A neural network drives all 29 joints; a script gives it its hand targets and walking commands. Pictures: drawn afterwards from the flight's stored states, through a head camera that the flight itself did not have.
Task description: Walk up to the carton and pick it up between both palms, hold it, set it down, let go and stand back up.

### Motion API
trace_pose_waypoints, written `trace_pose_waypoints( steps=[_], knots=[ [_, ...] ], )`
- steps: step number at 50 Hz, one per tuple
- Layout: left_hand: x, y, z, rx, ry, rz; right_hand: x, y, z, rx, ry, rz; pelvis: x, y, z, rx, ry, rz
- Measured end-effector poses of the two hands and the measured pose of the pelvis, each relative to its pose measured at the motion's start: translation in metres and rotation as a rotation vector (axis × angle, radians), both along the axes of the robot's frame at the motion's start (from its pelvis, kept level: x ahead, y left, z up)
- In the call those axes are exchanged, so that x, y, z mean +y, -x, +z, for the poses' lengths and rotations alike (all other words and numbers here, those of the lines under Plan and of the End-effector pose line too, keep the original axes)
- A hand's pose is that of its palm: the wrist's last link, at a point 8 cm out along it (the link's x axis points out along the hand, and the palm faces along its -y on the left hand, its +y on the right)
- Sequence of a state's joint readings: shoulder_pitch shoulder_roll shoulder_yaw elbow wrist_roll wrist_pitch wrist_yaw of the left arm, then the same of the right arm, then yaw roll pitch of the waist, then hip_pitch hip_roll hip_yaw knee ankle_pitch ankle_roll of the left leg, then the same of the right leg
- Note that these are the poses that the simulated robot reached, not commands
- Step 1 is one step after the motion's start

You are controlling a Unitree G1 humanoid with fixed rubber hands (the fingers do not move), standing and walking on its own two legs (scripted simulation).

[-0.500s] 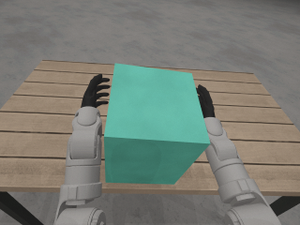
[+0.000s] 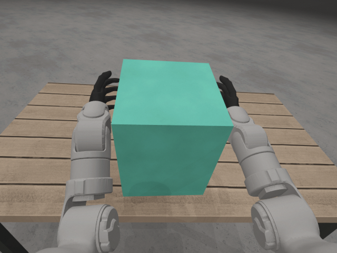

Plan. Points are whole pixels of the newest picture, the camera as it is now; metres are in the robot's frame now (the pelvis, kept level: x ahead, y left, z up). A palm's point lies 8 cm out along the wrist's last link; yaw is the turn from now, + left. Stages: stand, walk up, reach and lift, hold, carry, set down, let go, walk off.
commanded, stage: reach and lift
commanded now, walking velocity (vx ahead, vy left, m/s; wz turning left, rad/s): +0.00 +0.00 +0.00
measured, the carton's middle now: (165, 130) +0.36 +0.00 +0.16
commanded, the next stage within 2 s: hold in 1.00 s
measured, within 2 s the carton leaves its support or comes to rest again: neither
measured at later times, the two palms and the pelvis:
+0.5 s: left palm (96, 94) +0.38 +0.16 +0.24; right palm (227, 95) +0.38 -0.14 +0.24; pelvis +0.00 +0.00 +0.00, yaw +0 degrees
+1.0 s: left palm (92, 86) +0.37 +0.16 +0.26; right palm (230, 84) +0.38 -0.13 +0.27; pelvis +0.01 +0.00 +0.00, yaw +0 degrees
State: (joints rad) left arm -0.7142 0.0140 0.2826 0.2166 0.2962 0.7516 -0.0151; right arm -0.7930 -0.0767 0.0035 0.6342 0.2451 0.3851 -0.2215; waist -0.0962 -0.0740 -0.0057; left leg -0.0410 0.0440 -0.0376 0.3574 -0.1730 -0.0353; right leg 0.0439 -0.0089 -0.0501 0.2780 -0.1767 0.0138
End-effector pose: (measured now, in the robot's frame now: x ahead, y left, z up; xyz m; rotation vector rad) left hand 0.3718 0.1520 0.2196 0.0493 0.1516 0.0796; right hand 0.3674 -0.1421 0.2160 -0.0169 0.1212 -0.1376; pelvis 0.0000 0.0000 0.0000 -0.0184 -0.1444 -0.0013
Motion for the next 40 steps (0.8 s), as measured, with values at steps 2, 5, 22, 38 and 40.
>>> trace_pose_waypoints(
  steps=[2,5,22,38,40],
  knots=[
    [0.001,0.000,0.003,0.000,-0.001,-0.001,0.001,0.000,0.003,0.001,-0.003,-0.004,0.001,0.001,0.000,0.000,0.001,0.000],
    [0.003,-0.001,0.007,0.005,-0.004,-0.001,0.003,0.000,0.007,0.005,-0.010,-0.004,0.002,0.002,0.000,0.002,0.001,-0.001],
    [0.008,-0.010,0.021,0.022,-0.012,0.011,0.008,-0.013,0.026,0.023,-0.021,0.005,0.004,0.001,0.000,0.048,0.004,0.001],
    [0.000,-0.011,0.032,0.014,0.010,0.022,0.000,-0.017,0.041,0.021,-0.028,0.016,-0.002,-0.011,-0.001,0.048,0.006,-0.002],
    [0.000,-0.010,0.035,0.008,0.011,0.024,0.001,-0.016,0.045,0.016,-0.027,0.016,-0.002,-0.011,-0.001,0.047,0.006,-0.002]
  ],
)
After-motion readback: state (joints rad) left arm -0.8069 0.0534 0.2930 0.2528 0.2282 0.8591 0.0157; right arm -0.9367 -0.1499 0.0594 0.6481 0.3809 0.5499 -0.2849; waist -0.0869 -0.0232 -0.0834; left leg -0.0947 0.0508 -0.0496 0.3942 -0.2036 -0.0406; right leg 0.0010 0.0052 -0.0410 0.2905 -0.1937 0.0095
